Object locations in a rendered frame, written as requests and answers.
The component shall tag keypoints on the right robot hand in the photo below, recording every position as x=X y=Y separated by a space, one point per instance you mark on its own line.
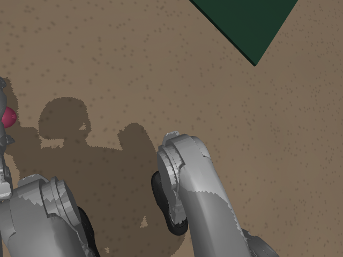
x=257 y=247

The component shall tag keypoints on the left robot arm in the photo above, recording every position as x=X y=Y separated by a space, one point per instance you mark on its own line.
x=6 y=187

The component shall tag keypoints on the ball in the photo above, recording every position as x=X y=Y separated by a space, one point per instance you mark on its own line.
x=9 y=117

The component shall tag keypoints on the left robot foot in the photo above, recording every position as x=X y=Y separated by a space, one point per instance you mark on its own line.
x=89 y=233

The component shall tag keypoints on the right robot foot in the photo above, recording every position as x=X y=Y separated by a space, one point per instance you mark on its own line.
x=162 y=202

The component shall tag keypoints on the left robot hand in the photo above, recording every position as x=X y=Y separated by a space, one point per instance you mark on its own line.
x=3 y=103

